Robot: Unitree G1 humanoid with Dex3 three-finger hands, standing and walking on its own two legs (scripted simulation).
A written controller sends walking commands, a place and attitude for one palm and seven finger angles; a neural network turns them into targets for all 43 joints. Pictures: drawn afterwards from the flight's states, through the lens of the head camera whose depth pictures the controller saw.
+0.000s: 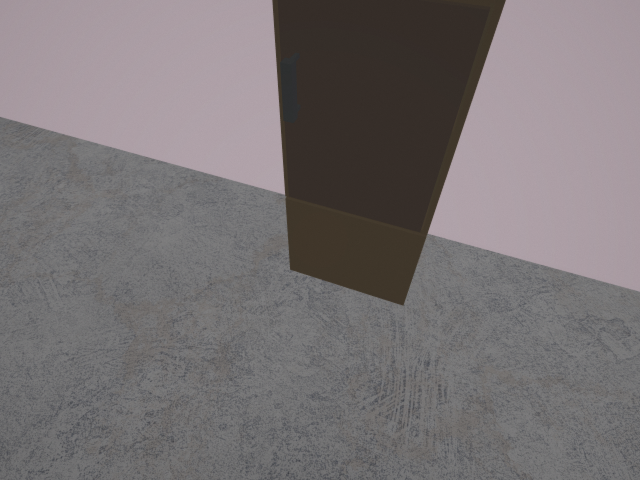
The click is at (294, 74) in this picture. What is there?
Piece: cupboard door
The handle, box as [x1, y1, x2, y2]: [280, 53, 300, 122]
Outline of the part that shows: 299,53 295,53 290,58 284,58 280,62 283,120 293,122 297,117 297,111 300,108 300,105 296,103 295,61 299,57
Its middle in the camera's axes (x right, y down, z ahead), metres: -0.07 -0.36 +0.92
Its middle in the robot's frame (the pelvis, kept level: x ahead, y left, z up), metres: +0.93 +0.12 +0.03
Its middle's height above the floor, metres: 0.81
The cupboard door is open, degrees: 0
